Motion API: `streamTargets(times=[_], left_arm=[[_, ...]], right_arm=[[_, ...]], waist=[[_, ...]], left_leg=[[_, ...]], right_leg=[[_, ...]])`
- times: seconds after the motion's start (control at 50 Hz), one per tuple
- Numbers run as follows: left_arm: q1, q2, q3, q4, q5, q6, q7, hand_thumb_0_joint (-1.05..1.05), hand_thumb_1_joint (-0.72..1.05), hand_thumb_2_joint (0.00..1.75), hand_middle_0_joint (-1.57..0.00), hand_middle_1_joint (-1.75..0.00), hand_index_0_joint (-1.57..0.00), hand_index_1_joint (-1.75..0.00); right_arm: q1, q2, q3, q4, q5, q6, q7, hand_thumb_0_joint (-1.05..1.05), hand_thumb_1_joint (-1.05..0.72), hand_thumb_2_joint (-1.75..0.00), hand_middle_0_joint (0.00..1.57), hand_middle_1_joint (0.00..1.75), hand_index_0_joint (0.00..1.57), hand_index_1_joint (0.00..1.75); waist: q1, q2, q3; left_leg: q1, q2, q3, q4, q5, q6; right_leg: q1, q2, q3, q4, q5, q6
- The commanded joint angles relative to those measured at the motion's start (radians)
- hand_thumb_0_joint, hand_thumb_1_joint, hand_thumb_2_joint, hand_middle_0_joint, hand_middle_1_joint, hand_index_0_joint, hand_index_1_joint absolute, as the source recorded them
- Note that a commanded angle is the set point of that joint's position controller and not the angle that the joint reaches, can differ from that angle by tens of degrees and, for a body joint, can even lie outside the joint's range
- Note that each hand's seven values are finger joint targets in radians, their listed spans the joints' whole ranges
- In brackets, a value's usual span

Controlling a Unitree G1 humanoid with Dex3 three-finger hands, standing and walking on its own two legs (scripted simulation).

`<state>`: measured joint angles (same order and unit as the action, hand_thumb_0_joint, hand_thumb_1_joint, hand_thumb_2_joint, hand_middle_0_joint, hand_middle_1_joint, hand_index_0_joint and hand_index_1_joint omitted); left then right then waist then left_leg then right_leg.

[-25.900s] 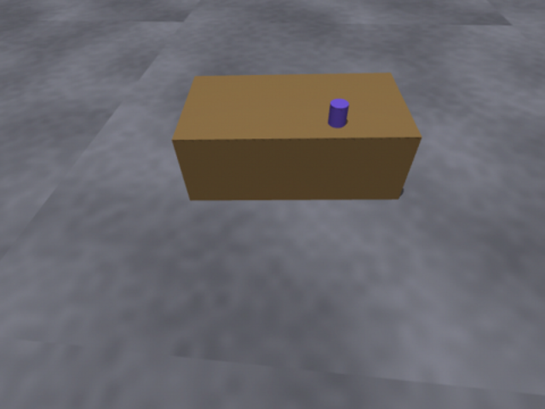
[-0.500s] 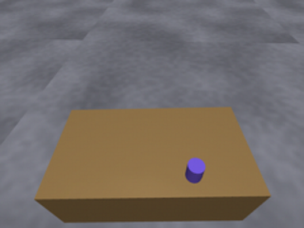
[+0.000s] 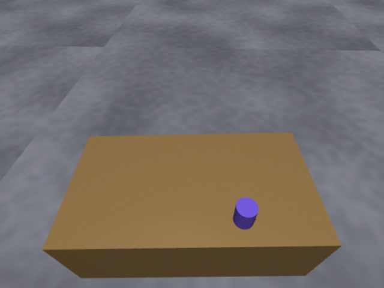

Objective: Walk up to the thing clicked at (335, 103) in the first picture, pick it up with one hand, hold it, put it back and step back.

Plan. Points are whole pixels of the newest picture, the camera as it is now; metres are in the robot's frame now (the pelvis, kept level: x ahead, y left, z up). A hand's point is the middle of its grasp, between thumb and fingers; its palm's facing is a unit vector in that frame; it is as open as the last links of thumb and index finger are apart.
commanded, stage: stand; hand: right
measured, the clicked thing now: (245, 213) +0.46 -0.17 -0.34
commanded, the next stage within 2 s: step back in 1.88 s
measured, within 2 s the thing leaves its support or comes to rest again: neither
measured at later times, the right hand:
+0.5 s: hand out of the picture +0.08 -0.25 -0.16, palm faces -0.03 +0.94 -0.34, open 7.4 cm
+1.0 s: hand out of the picture +0.08 -0.26 -0.16, palm faces -0.03 +0.94 -0.34, open 7.4 cm
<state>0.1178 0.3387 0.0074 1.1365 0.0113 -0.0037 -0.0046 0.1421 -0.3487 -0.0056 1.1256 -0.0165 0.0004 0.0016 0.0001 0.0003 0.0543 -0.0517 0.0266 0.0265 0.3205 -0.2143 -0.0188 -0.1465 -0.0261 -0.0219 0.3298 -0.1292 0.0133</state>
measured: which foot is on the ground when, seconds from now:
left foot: down 0.00-1.00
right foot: down 0.00-1.00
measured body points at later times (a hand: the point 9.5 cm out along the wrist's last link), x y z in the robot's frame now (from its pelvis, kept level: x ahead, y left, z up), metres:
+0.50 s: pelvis +0.01 +0.00 +0.00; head +0.01 +0.00 +0.45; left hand +0.08 +0.30 -0.13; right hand +0.08 -0.30 -0.14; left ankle -0.02 +0.13 -0.75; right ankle +0.03 -0.13 -0.75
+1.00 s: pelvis +0.01 +0.00 +0.00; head +0.02 -0.01 +0.45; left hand +0.09 +0.30 -0.13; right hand +0.08 -0.31 -0.14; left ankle -0.02 +0.13 -0.75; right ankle +0.03 -0.13 -0.75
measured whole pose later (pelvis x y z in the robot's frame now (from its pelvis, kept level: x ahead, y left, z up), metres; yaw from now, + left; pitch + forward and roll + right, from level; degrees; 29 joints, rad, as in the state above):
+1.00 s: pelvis +0.01 +0.00 +0.00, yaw +1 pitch -3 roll +0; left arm 0.11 0.34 0.01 1.13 0.01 -0.01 0.00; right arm 0.13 -0.35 0.00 1.12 -0.01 0.00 0.00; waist 0.00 0.01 0.06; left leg -0.04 0.03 0.02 0.31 -0.22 -0.03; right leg -0.14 -0.02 -0.03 0.33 -0.15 0.01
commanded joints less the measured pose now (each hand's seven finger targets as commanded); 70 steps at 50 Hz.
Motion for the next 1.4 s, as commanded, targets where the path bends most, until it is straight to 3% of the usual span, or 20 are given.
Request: streamTargets(times=[0.0,0.04,0.32,0.46,0.6,0.68,0.86,0.94,1.04,1.22,1.28,1.38], left_arm=[[-0.04,0.206,0.033,-0.058,0.001,-0.021,0.012,0.0,0.9,0.9,-0.2,-0.3,-0.2,-0.3],[-0.046,0.208,0.033,-0.061,0.002,-0.023,0.013,0.0,0.9,0.9,-0.2,-0.3,-0.2,-0.3],[-0.049,0.212,0.035,-0.059,-0.002,-0.02,0.012,0.0,0.9,0.9,-0.2,-0.3,-0.2,-0.3],[-0.046,0.211,0.034,-0.062,0.0,-0.023,0.013,0.0,0.9,0.9,-0.2,-0.3,-0.2,-0.3],[-0.055,0.216,0.036,-0.062,0.0,-0.022,0.012,0.0,0.9,0.9,-0.2,-0.3,-0.2,-0.3],[-0.049,0.21,0.035,-0.063,-0.001,-0.025,0.013,0.0,0.9,0.9,-0.2,-0.3,-0.2,-0.3],[-0.05,0.214,0.034,-0.064,-0.001,-0.025,0.013,0.0,0.9,0.9,-0.2,-0.3,-0.2,-0.3],[-0.053,0.213,0.033,-0.065,-0.002,-0.027,0.014,0.0,0.9,0.9,-0.2,-0.3,-0.2,-0.3],[-0.049,0.213,0.034,-0.064,-0.003,-0.024,0.012,0.0,0.9,0.9,-0.2,-0.3,-0.2,-0.3],[-0.048,0.215,0.033,-0.066,-0.002,-0.025,0.011,0.0,0.9,0.9,-0.2,-0.3,-0.2,-0.3],[-0.05,0.217,0.033,-0.066,-0.003,-0.025,0.011,0.0,0.9,0.9,-0.2,-0.3,-0.2,-0.3],[-0.05,0.216,0.034,-0.07,-0.002,-0.025,0.012,0.0,0.9,0.9,-0.2,-0.3,-0.2,-0.3]], right_arm=[[-0.039,-0.21,-0.038,-0.063,0.002,-0.022,-0.015,0.0,-0.9,-0.9,0.2,0.3,0.2,0.3],[-0.035,-0.211,-0.038,-0.063,0.001,-0.023,-0.015,0.0,-0.9,-0.9,0.2,0.3,0.2,0.3],[-0.039,-0.21,-0.033,-0.06,0.003,-0.023,-0.016,0.0,-0.9,-0.9,0.2,0.3,0.2,0.3],[-0.041,-0.212,-0.035,-0.062,0.002,-0.025,-0.016,0.0,-0.9,-0.9,0.2,0.3,0.2,0.3],[-0.038,-0.206,-0.035,-0.062,0.002,-0.022,-0.015,0.0,-0.9,-0.9,0.2,0.3,0.2,0.3],[-0.048,-0.217,-0.039,-0.064,0.001,-0.023,-0.014,0.0,-0.9,-0.9,0.2,0.3,0.2,0.3],[-0.044,-0.21,-0.037,-0.063,0.003,-0.023,-0.013,0.0,-0.9,-0.9,0.2,0.3,0.2,0.3],[-0.041,-0.216,-0.039,-0.061,0.002,-0.023,-0.013,0.0,-0.9,-0.9,0.2,0.3,0.2,0.3],[-0.045,-0.211,-0.037,-0.06,0.003,-0.025,-0.014,0.0,-0.9,-0.9,0.2,0.3,0.2,0.3],[-0.044,-0.211,-0.038,-0.063,0.004,-0.026,-0.012,0.0,-0.9,-0.9,0.2,0.3,0.2,0.3],[-0.04,-0.207,-0.038,-0.061,0.002,-0.026,-0.012,0.0,-0.9,-0.9,0.2,0.3,0.2,0.3],[-0.043,-0.212,-0.036,-0.066,0.002,-0.026,-0.012,0.0,-0.9,-0.9,0.2,0.3,0.2,0.3]], waist=[[0.002,-0.005,-0.061],[-0.004,-0.009,-0.074],[0.002,-0.004,-0.051],[-0.001,-0.002,-0.078],[-0.003,-0.01,-0.051],[0.0,-0.002,-0.075],[0.001,-0.004,-0.074],[-0.003,-0.002,-0.087],[0.003,0.001,-0.055],[0.003,-0.007,-0.081],[0.001,-0.009,-0.058],[0.0,0.006,-0.081]], left_leg=[[-0.054,0.111,-0.086,-0.069,0.072,0.035],[-0.055,0.11,-0.082,-0.064,0.097,0.035],[-0.061,0.11,-0.086,-0.075,0.097,0.028],[-0.036,0.114,-0.082,-0.065,0.143,0.03],[-0.067,0.108,-0.083,-0.074,0.084,0.029],[-0.037,0.113,-0.082,-0.063,0.125,0.032],[-0.041,0.112,-0.085,-0.069,0.12,0.028],[-0.029,0.116,-0.084,-0.06,0.159,0.029],[-0.049,0.113,-0.086,-0.079,0.117,0.025],[-0.03,0.117,-0.088,-0.074,0.152,0.028],[-0.044,0.112,-0.084,-0.074,0.115,0.025],[-0.047,0.114,-0.082,-0.074,0.133,0.03]], right_leg=[[0.051,-0.103,0.101,-0.049,0.065,-0.028],[0.064,-0.108,0.101,-0.043,0.107,-0.03],[0.059,-0.103,0.092,-0.04,0.094,-0.027],[0.069,-0.109,0.091,-0.035,0.157,-0.029],[0.063,-0.106,0.094,-0.047,0.089,-0.029],[0.067,-0.111,0.092,-0.04,0.134,-0.032],[0.065,-0.106,0.09,-0.043,0.112,-0.029],[0.078,-0.112,0.089,-0.033,0.168,-0.033],[0.06,-0.107,0.087,-0.041,0.117,-0.03],[0.067,-0.108,0.082,-0.032,0.133,-0.035],[0.056,-0.108,0.087,-0.043,0.105,-0.033],[0.075,-0.112,0.088,-0.032,0.149,-0.035]])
